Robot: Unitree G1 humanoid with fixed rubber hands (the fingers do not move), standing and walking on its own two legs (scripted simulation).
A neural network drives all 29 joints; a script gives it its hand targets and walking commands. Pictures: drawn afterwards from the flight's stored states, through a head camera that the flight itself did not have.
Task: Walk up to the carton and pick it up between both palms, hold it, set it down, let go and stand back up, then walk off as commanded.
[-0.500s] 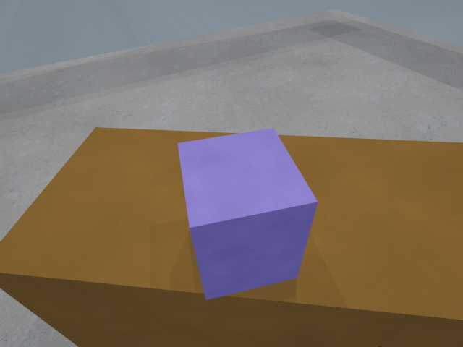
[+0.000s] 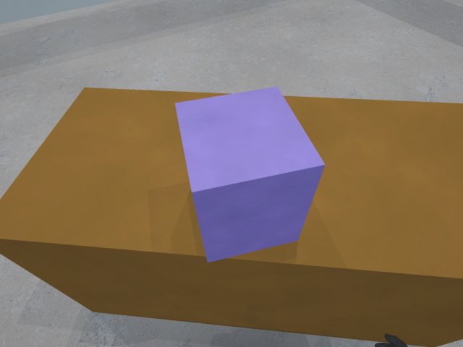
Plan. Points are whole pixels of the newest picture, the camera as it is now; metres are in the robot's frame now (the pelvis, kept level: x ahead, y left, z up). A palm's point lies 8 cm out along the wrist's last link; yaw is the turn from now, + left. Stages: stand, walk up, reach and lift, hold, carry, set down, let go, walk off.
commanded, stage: walk off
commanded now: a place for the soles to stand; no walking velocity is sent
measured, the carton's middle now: (241, 177) +0.43 +0.02 +0.03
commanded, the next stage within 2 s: none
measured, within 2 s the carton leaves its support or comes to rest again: neither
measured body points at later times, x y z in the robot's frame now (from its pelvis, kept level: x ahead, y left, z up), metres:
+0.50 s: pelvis -0.13 +0.05 -0.02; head -0.08 +0.08 +0.43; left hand -0.05 +0.34 -0.16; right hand -0.02 -0.24 -0.12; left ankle -0.08 +0.10 -0.73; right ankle -0.15 -0.14 -0.64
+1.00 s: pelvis -0.26 -0.03 -0.01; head -0.21 -0.07 +0.44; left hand -0.21 +0.28 -0.11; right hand -0.15 -0.32 -0.15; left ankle -0.22 +0.12 -0.67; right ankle -0.22 -0.10 -0.73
